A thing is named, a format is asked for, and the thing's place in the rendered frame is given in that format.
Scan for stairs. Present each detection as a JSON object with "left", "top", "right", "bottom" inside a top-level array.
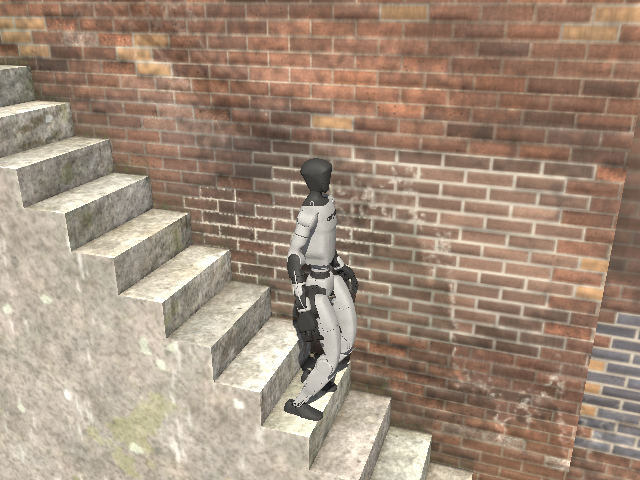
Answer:
[{"left": 0, "top": 65, "right": 473, "bottom": 480}]

